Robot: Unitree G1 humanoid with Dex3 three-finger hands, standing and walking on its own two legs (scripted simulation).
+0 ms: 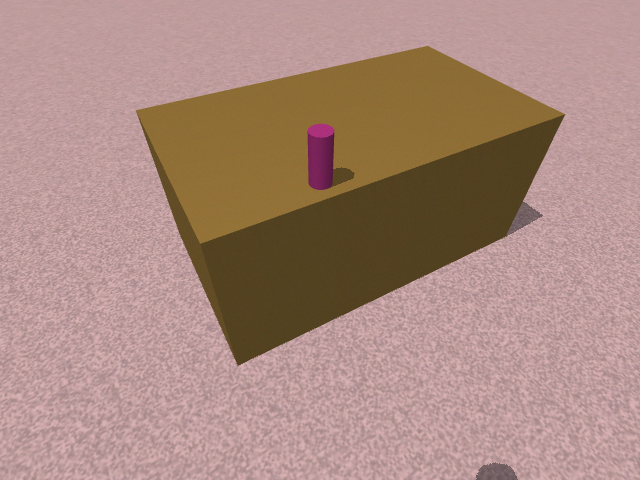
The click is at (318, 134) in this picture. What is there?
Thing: squat round
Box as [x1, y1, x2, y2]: [308, 124, 333, 189]
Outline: 315,124 308,128 309,184 313,188 324,189 329,187 332,182 333,128 326,124
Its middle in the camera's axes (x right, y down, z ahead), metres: +0.00 -0.22 +1.02
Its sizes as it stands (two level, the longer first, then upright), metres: 0.066 0.066 0.159
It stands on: a support 0.60 m high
